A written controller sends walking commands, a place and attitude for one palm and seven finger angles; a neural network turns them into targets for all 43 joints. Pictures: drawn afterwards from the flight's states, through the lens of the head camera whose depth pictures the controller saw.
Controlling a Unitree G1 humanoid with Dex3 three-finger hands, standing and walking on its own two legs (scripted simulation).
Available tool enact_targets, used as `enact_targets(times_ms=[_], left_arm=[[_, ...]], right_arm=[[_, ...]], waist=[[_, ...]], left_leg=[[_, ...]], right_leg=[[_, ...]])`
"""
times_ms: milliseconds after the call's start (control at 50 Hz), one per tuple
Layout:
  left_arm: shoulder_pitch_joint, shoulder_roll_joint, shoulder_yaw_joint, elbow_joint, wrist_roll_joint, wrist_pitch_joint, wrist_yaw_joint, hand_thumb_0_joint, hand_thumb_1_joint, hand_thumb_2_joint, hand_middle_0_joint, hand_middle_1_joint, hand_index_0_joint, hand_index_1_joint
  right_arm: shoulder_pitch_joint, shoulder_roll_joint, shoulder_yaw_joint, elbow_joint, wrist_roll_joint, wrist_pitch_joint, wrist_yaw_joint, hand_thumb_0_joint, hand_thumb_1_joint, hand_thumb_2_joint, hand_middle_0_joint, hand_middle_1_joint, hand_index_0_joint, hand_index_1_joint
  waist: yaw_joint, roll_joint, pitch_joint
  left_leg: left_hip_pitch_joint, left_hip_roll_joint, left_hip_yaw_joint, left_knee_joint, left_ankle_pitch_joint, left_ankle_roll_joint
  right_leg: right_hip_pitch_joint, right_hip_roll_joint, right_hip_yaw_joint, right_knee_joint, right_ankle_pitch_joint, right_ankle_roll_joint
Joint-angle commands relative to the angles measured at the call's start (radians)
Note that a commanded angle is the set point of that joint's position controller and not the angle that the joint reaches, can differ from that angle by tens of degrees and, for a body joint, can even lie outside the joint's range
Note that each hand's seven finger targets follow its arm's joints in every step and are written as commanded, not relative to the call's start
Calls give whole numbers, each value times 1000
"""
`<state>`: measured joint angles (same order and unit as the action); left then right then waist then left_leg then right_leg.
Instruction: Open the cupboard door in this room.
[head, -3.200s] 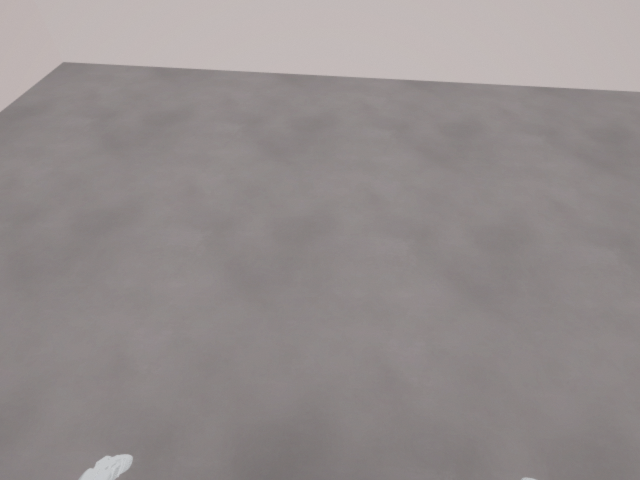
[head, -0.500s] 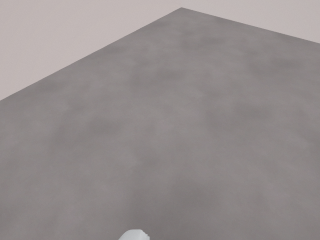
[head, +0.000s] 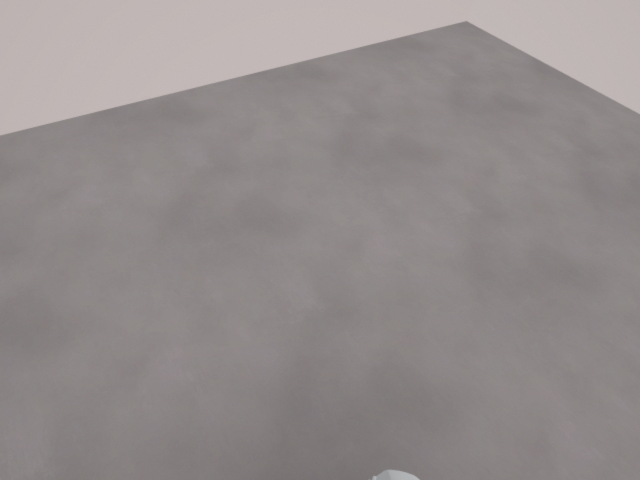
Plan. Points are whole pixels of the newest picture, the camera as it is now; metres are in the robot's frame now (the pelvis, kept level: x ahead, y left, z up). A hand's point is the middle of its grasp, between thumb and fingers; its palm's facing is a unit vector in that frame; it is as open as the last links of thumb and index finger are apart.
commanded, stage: turn or walk to find it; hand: left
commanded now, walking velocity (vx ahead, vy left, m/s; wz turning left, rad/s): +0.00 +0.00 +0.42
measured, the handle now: out of the picture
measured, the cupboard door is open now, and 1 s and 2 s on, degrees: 0 0 0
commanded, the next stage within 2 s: none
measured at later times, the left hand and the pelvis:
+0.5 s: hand out of the picture +0.02 +0.15 -0.15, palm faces +0.22 -0.94 -0.27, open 7.4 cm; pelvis -0.03 -0.05 +0.00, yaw +13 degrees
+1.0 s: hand out of the picture -0.13 +0.20 -0.18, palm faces +0.46 -0.86 -0.23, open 7.4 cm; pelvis -0.08 -0.01 +0.00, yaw +25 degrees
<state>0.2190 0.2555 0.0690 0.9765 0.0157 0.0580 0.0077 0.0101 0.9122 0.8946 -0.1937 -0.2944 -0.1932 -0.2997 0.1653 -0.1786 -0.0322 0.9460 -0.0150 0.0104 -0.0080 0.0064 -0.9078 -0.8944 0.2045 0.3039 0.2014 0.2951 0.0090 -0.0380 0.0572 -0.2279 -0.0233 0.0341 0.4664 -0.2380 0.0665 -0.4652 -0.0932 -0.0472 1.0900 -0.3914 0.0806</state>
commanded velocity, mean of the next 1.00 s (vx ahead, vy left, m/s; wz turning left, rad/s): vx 0.00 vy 0.00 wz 0.42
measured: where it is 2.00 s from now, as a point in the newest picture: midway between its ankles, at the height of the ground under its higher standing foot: outside the picture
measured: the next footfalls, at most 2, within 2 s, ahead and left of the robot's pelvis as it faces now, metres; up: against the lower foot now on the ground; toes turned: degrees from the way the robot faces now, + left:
right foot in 0.32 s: +0.02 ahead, -0.14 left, +0.00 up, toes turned +5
left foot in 0.80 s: -0.07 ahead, +0.09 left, +0.00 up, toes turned +26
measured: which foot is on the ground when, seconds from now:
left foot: down 0.00-0.32, up 0.34-0.78, down 0.80-1.00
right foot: up 0.00-0.30, down 0.32-0.80, up 0.82-1.00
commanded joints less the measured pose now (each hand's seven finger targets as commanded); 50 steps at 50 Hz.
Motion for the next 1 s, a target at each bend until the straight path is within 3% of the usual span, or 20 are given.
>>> enact_targets(times_ms=[0, 120, 180, 260, 280, 300, 320, 360, 380, 420, 540, 660, 700, 740, 760, 780, 800, 860, 900, 980], left_arm=[[-13, 59, 13, -82, 2, -19, 9, 0, 900, 900, -200, -300, -200, -300], [-78, 46, 11, -119, 0, -17, 14, 0, 900, 900, -200, -300, -200, -300], [-60, 36, 5, -126, -4, -24, 17, 0, 900, 900, -200, -300, -200, -300], [32, 48, 10, -111, -9, -41, 23, 0, 900, 900, -200, -300, -200, -300], [56, 92, 19, -109, -2, -51, 28, 0, 900, 900, -200, -300, -200, -300], [76, 177, 35, -111, 12, -59, 36, 0, 900, 900, -200, -300, -200, -300], [55, 203, 32, -129, 8, -53, 34, 0, 900, 900, -200, -300, -200, -300], [-59, 128, 24, -154, 2, -57, 36, 0, 900, 900, -200, -300, -200, -300], [-88, 107, 16, -159, 0, -56, 36, 0, 900, 900, -200, -300, -200, -300], [-76, 79, 4, -151, 0, -68, 30, 0, 900, 900, -200, -300, -200, -300], [39, 104, 13, -106, 8, -69, 31, 0, 900, 900, -200, -300, -200, -300], [92, 152, 29, -73, 18, -60, 27, 0, 900, 900, -200, -300, -200, -300], [76, 160, 32, -65, 17, -57, 26, 0, 900, 900, -200, -300, -200, -300], [55, 151, 30, -65, 3, -49, 22, 0, 900, 900, -200, -300, -200, -300], [70, 111, 24, -82, -4, -42, 19, 0, 900, 900, -200, -300, -200, -300], [42, 46, 4, -118, -4, -38, 14, 0, 900, 900, -200, -300, -200, -300], [-11, 64, 2, -127, 3, -25, 19, 0, 900, 900, -200, -300, -200, -300], [-27, 73, 15, -93, 5, -15, 10, 0, 900, 900, -200, -300, -200, -300], [8, 66, 12, -72, 5, -20, 3, 0, 900, 900, -200, -300, -200, -300], [-8, 63, 11, -77, 2, -21, 6, 0, 900, 900, -200, -300, -200, -300]], right_arm=[[81, -208, -58, -34, -1, -10, -17, 0, -900, -900, 200, 300, 200, 300], [92, -217, -67, -37, -11, 2, -12, 0, -900, -900, 200, 300, 200, 300], [78, -220, -71, -43, -14, 8, -9, 0, -900, -900, 200, 300, 200, 300], [55, -212, -74, -52, -4, 12, -1, 0, -900, -900, 200, 300, 200, 300], [58, -177, -72, -56, 4, 11, 5, 0, -900, -900, 200, 300, 200, 300], [68, -110, -60, -77, 9, 10, 9, 0, -900, -900, 200, 300, 200, 300], [49, -143, -72, -88, -3, 18, 5, 0, -900, -900, 200, 300, 200, 300], [79, -159, -81, -40, -13, 43, 15, 0, -900, -900, 200, 300, 200, 300], [93, -149, -81, -27, -11, 46, 20, 0, -900, -900, 200, 300, 200, 300], [119, -129, -74, -4, -11, 47, 25, 0, -900, -900, 200, 300, 200, 300], [42, -123, -62, -17, -7, 51, 22, 0, -900, -900, 200, 300, 200, 300], [-22, -102, -42, -37, 5, 34, 20, 0, -900, -900, 200, 300, 200, 300], [10, -104, -40, -30, 8, 25, 17, 0, -900, -900, 200, 300, 200, 300], [71, -137, -45, -15, 5, 14, 17, 0, -900, -900, 200, 300, 200, 300], [103, -210, -61, -14, -2, 3, 15, 0, -900, -900, 200, 300, 200, 300], [142, -292, -80, -18, -2, 2, 10, 0, -900, -900, 200, 300, 200, 300], [164, -307, -83, -4, -5, 11, 5, 0, -900, -900, 200, 300, 200, 300], [22, -228, -57, -36, -8, 6, -13, 0, -900, -900, 200, 300, 200, 300], [4, -216, -50, -46, -5, -3, -14, 0, -900, -900, 200, 300, 200, 300], [53, -218, -56, -38, -1, -6, -15, 0, -900, -900, 200, 300, 200, 300]], waist=[[-30, 145, -85], [-48, 157, -59], [-40, 168, -78], [9, 130, -129], [19, 41, -142], [27, -222, -136], [33, -242, -100], [-23, -167, -29], [-41, -102, 0], [-47, -86, 5], [6, -122, -12], [41, -176, -70], [21, -166, -95], [-22, -98, -124], [-41, 99, -162], [-59, 341, -147], [-80, 255, -129], [-34, 234, -27], [-16, 171, -45], [-32, 153, -79]], left_leg=[[152, 251, -245, -144, 465, 92], [87, 256, -356, -164, 292, 119], [59, 241, -385, -135, 315, 117], [-62, 167, -366, -52, 254, 50], [-175, 116, -315, 28, 143, -1], [-360, -24, -144, 232, -150, -74], [-357, -40, -100, 443, -326, -91], [-328, 7, -134, 653, -218, -94], [-324, 21, -112, 695, -177, -99], [-333, 31, -81, 733, -107, -119], [-329, 67, -43, 618, -151, -148], [-189, 51, 36, 322, -221, -128], [-109, 43, 59, 187, -166, -118], [69, 50, 52, -35, 52, -101], [215, 191, -124, -101, 230, -46], [275, 403, -380, -121, 561, 59], [179, 445, -352, -123, 544, 133], [52, 308, -264, -158, 325, 96], [75, 271, -223, -151, 376, 85], [131, 254, -238, -142, 440, 92]], right_leg=[[-65, -10, 30, -36, 15, 20], [0, 17, 37, -193, -48, 6], [85, 44, 29, -331, -52, -9], [329, 60, 14, -656, 154, -27], [456, -25, 92, -757, 194, -48], [543, -271, 348, -826, 202, -136], [388, -397, 397, -847, 247, -226], [245, -283, 266, -875, 137, -215], [220, -247, 210, -854, 172, -197], [257, -191, 90, -811, 301, -178], [350, -237, 54, -781, 409, -210], [396, -262, 19, -686, 619, -225], [384, -261, -4, -631, 635, -200], [291, -222, -74, -518, 525, -125], [130, -144, -128, -358, 295, -64], [-84, -33, -126, -164, -218, -4], [-54, -30, -37, -45, -258, -17], [-78, -39, 24, 28, -78, -16], [-61, -27, 19, 17, -25, -6], [-46, -7, 21, -54, -9, 8]])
